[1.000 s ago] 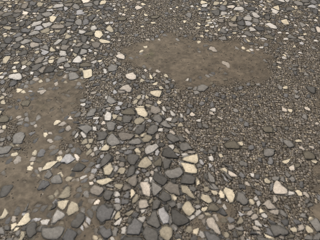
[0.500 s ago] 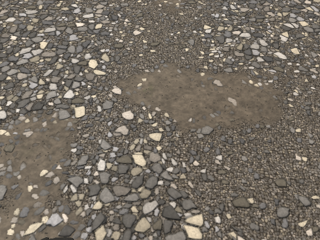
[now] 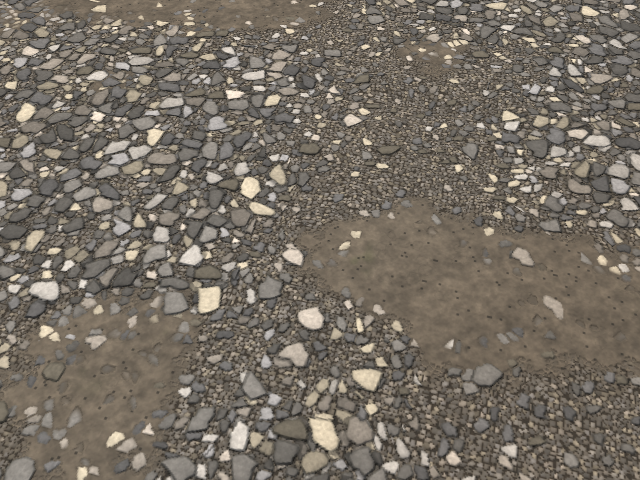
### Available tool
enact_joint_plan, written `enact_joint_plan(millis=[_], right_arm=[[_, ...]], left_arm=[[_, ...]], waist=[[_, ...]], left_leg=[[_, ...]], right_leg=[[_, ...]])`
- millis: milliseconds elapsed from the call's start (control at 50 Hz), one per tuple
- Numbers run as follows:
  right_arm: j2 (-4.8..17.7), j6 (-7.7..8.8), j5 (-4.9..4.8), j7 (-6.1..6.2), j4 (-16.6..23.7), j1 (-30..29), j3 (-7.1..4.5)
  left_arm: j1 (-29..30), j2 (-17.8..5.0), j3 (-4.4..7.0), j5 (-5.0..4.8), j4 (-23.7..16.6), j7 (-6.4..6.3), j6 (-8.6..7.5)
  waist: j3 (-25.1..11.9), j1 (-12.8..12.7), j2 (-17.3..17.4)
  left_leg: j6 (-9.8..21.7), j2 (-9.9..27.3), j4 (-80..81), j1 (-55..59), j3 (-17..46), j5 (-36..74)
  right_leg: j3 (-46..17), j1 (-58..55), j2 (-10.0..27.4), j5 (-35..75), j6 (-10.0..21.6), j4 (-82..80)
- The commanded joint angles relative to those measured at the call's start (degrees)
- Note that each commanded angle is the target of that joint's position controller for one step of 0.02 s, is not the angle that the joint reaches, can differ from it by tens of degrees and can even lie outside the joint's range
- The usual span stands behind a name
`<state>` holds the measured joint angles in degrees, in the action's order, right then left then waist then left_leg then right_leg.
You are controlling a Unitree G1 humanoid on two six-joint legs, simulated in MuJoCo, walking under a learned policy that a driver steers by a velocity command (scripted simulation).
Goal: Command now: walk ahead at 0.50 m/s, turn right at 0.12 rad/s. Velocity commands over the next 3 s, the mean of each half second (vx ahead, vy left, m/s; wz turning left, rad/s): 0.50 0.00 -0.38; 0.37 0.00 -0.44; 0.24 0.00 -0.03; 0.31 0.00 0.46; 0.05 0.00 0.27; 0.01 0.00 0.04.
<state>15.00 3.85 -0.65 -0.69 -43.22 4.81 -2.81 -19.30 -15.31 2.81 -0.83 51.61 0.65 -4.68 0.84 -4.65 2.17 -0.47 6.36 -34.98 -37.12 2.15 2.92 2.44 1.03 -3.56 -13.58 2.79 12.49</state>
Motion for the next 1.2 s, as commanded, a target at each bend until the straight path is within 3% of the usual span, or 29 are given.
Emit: enact_joint_plan(millis=[20, 80, 100, 120, 140, 160, 180, 220, 260, 400, 540, 600, 640, 660, 680, 700, 720, 740, 760, 780, 900, 980, 1060, 1080, 1100, 1120, 1140, 1160, 1200], right_arm=[[3.7, 1.56, -0.32, -0.92, 6.1, -7.9, -0.62], [6.4, 2.42, -0.24, -1.27, 5.2, -3.2, -1.64], [8.3, 2.58, -0.03, -0.93, 3.3, 3.4, -2.72], [11.6, 2.66, 0.8, -0.34, 1.1, 13.2, -4.02], [17.3, 2.11, 1.74, 0.18, 0.2, 20.1, -5.43], [14.1, 1.6, 1.21, 0.07, -0.5, 22.1, -4.65], [10.4, 1.54, 0.8, 0.22, -0.1, 18.3, -3.46], [6.3, 1.68, 0.76, 0.23, 0.3, 10.1, -2.06], [4.6, 2.43, 1.28, 0.03, 0.0, 5.8, -1.75], [7.6, 2.9, 1.69, 1.25, -2.9, 7.0, -2.99], [10.8, 0.69, -0.03, 1.78, -5.2, 12.1, -4.18], [13.0, -0.61, -0.86, 2.03, -5.0, 10.9, -4.85], [12.8, -1.36, -1.17, 2.2, -4.5, 9.5, -4.56], [9.1, -0.79, 0.85, 2.19, -3.3, 10.9, -3.19], [2.8, 1.2, 1.48, 1.67, 0.2, 13.7, -1.17], [8.0, 3.55, -0.82, 0.76, 0.9, 7.6, -1.96], [8.9, 4.54, -2.31, 0.45, 2.2, 3.7, -2.13], [8.3, 4.77, -1.19, 0.92, 1.6, 4.0, -2.07], [9.3, 4.23, 0.42, 1.41, 0.4, 5.0, -2.66], [9.6, 3.25, 0.77, 1.39, -0.2, 6.5, -2.96], [4.8, 0.42, 1.35, 1.55, 0.5, 4.5, -1.44], [5.4, 0.88, 0.83, 0.33, 1.3, -0.3, -1.17], [7.4, 1.47, 1.69, -0.38, 1.2, 0.2, -1.89], [7.4, 1.77, 2.11, -0.4, 0.3, 2.7, -2.03], [9.6, 2.09, 2.78, -0.07, 0.1, 3.9, -2.43], [11.8, 2.03, 3.67, 0.3, 0.7, 3.7, -2.52], [7.3, 1.11, 3.36, 0.52, 0.0, 5.3, -1.53], [4.2, 0.2, 1.9, 0.35, -1.0, 6.8, -0.64], [9.6, -1.25, 0.08, 0.2, -3.0, 11.2, -2.19]], left_arm=[[-3.0, -9.9, 2.32, -0.55, -1.0, -0.48, 0.46], [-1.2, -11.5, 2.95, -0.7, -1.0, -1.02, 1.32], [-0.2, -10.9, 2.67, -0.65, -1.3, -1.09, 1.45], [0.2, -8.1, 1.63, 0.14, -2.2, -1.05, 1.3], [-5.9, -2.0, -0.12, 0.77, -3.5, -0.81, 0.34], [-6.4, -3.2, -0.1, -0.52, -3.1, -0.57, -0.56], [-1.6, -8.8, 1.57, -2.07, -3.9, -0.54, -0.7], [3.5, -8.3, 1.91, -1.37, -5.3, -0.85, 0.04], [1.2, -6.3, 2.24, -1.04, -4.7, -0.94, 1.68], [7.1, -3.4, 2.04, -0.42, -7.9, -0.13, 2.95], [18.9, -2.7, 1.16, -0.3, -13.4, 2.34, 2.74], [15.9, -5.1, 2.4, -0.32, -14.3, 2.76, 3.03], [0.4, -10.3, 5.5, -0.7, -10.6, 2.0, 3.23], [-7.0, -16.3, 7.43, -0.8, -9.0, 0.61, 3.86], [-2.6, -20.4, 7.48, -0.92, -10.9, 0.7, 3.14], [-4.2, -15.2, 5.84, -0.4, -11.8, 1.26, 2.33], [-2.0, -12.4, 5.02, 0.15, -11.7, 1.29, 1.56], [2.2, -10.7, 4.46, 0.09, -12.3, 1.31, 1.13], [6.3, -8.2, 3.76, 0.27, -13.1, 0.97, 1.12], [8.4, -7.2, 3.29, 0.92, -14.2, 0.6, 1.27], [7.7, -9.1, 3.46, 0.58, -12.7, -1.25, 1.81], [5.6, -8.4, 2.89, 0.76, -10.8, -1.76, 2.76], [6.4, -7.2, 2.14, 0.8, -9.1, -1.59, 2.99], [7.1, -6.7, 1.84, 0.57, -8.8, -1.63, 3.05], [5.2, -5.9, 1.6, 1.21, -8.7, -1.63, 2.77], [-0.9, -4.4, 1.18, 2.13, -8.2, -1.53, 2.25], [-3.3, -3.6, 0.67, 1.72, -6.7, -1.75, 2.4], [-0.9, -5.4, 0.96, 1.21, -7.0, -1.71, 3.27], [5.0, -7.5, 1.86, 0.03, -8.7, -1.67, 5.19]], waist=[[3.1, -0.3, -5.5], [0.7, 3.7, -7.2], [-3.3, 7.4, -6.7], [-11.2, 11.5, -4.8], [-21.0, 10.8, 7.8], [-25.9, 11.5, 14.3], [-16.2, 11.6, 8.3], [-5.3, 8.4, 3.8], [-1.9, 4.9, 5.6], [1.3, 4.7, 1.3], [4.9, 8.7, 0.1], [1.2, 5.4, 2.6], [-7.1, -3.2, 1.5], [-12.1, -4.7, -7.7], [-18.0, 2.1, -18.9], [-20.2, -2.4, -10.2], [-12.6, -1.9, -8.4], [-7.4, 1.3, -3.2], [-5.7, 3.6, -2.7], [-5.1, 5.2, -3.3], [-5.7, 5.6, -5.6], [-6.3, 2.5, -7.0], [-4.8, 3.7, -7.5], [-5.2, 5.4, -6.9], [-7.0, 5.0, -3.9], [-11.6, 1.5, 2.9], [-16.7, 3.0, 8.2], [-16.5, 4.4, 9.4], [-10.7, 7.4, 6.6]], left_leg=[[0.7, -2.2, 4.6, 1.1, -0.9, -0.8], [2.4, -4.0, 7.9, 9.5, -1.2, -6.2], [3.8, -5.2, 9.5, 19.4, -2.4, -6.1], [6.4, -0.5, 6.3, 35.8, 1.4, -4.3], [13.7, 14.6, 5.9, 59.4, 21.8, -7.9], [16.9, 18.9, 14.8, 61.6, 38.1, -18.7], [14.1, 16.7, 17.0, 54.1, 31.4, -25.3], [11.4, 12.7, 21.2, 38.0, 18.4, -21.6], [10.2, 9.6, 25.2, 28.9, 9.9, -15.6], [10.3, 8.2, 28.2, 29.3, -6.0, -1.8], [8.6, 10.9, 25.3, 40.0, -12.2, 3.0], [6.8, 11.2, 15.1, 43.4, -14.5, 27.6], [3.8, 7.8, -6.3, 37.0, -17.1, 33.2], [0.8, 4.6, -25.3, 21.1, -17.3, 7.8], [-2.5, -8.8, -44.1, -2.0, -7.6, -36.2], [-0.9, -6.6, -47.1, -8.2, 3.1, -35.4], [0.4, -4.4, -45.3, -10.8, 2.3, -31.4], [0.5, -1.8, -39.9, -7.8, 2.4, -27.4], [0.1, 0.3, -35.3, -3.3, 2.0, -25.4], [-0.4, 0.9, -33.9, 1.1, 1.8, -24.6], [-3.0, -1.8, -14.0, 7.2, -1.3, -9.8], [-2.3, -3.7, -1.9, 10.7, -1.1, 1.2], [0.7, -4.5, 5.2, 12.6, -0.5, -3.2], [2.0, -4.8, 9.9, 17.0, -1.2, 2.2], [3.7, -1.4, 10.5, 24.0, 2.2, 21.9], [9.2, 6.1, 6.3, 35.4, 8.8, 39.3], [16.0, 11.3, 6.1, 40.2, 14.6, 39.7], [17.6, 12.8, 9.5, 39.2, 19.1, 25.2], [16.6, 13.0, 18.0, 36.9, 26.5, -20.3]], right_leg=[[-9.0, 0.3, 16.5, 16.2, 8.5, -1.2], [-11.4, -1.4, 17.6, 22.6, 6.9, 5.0], [-9.8, 0.4, 15.2, 28.9, 5.5, 12.0], [-7.6, 8.1, 11.8, 24.4, 3.4, 25.2], [-2.9, 29.6, 3.6, 2.2, -0.8, 47.1], [-8.4, 38.7, 1.5, -20.6, -1.4, 57.5], [-10.0, 43.4, 5.0, -17.6, -0.9, 62.0], [-7.6, 41.9, 9.5, -8.6, -0.8, 58.9], [-8.3, 35.6, 11.8, -3.9, -1.2, 55.1], [-7.5, 38.8, 11.6, 12.6, -2.8, 40.6], [-1.1, 39.6, 9.8, 11.9, -0.2, 25.6], [3.5, 31.6, 5.1, 3.1, 3.0, 24.7], [4.8, 9.6, -0.2, 5.4, 6.7, 19.7], [-10.7, -7.4, 9.2, 7.1, 10.5, 18.7], [-45.6, -22.0, 21.7, -4.6, 22.2, 8.4], [-48.3, -23.0, 22.9, -6.7, 20.9, 3.1], [-39.3, -17.3, 21.5, 2.5, 18.6, 4.1], [-30.9, -8.0, 18.6, 14.9, 16.3, 5.4], [-24.1, -0.9, 16.8, 25.1, 14.4, 6.1], [-20.7, 4.4, 15.7, 32.1, 14.0, 5.6], [-8.8, 11.7, 10.6, 44.3, 11.0, 5.0], [-9.2, 8.6, 11.0, 36.5, 9.0, 6.2], [-13.5, 4.9, 13.1, 32.7, 7.7, 12.5], [-13.2, 5.4, 11.6, 31.0, 6.1, 15.6], [-11.9, 7.4, 8.1, 26.5, 3.4, 19.7], [-10.6, 14.2, 3.8, 11.6, 0.5, 25.4], [-9.1, 17.5, 2.0, -5.5, -2.5, 31.7], [-8.2, 20.2, 2.2, -20.7, -3.8, 34.7], [-6.0, 30.6, 2.5, -24.8, -4.3, 44.2]])
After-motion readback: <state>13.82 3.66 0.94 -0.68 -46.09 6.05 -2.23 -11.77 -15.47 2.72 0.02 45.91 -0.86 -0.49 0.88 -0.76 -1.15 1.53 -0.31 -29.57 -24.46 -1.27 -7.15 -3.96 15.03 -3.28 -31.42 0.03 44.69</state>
